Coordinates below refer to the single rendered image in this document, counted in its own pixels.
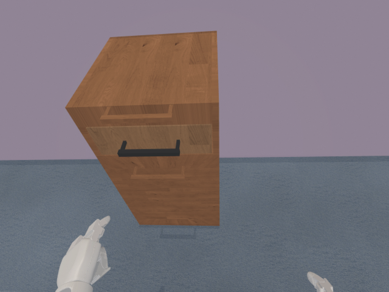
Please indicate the drawer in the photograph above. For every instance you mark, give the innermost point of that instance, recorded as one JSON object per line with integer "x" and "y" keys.
{"x": 194, "y": 138}

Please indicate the right robot hand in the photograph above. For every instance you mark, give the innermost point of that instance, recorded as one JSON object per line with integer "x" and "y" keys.
{"x": 322, "y": 285}

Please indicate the cabinet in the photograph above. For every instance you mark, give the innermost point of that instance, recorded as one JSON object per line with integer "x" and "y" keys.
{"x": 157, "y": 74}

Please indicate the left robot hand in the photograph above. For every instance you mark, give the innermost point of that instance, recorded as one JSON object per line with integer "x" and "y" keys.
{"x": 86, "y": 259}

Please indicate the handle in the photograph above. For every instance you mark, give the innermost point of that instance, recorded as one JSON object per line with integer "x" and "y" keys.
{"x": 137, "y": 118}
{"x": 148, "y": 152}
{"x": 157, "y": 177}

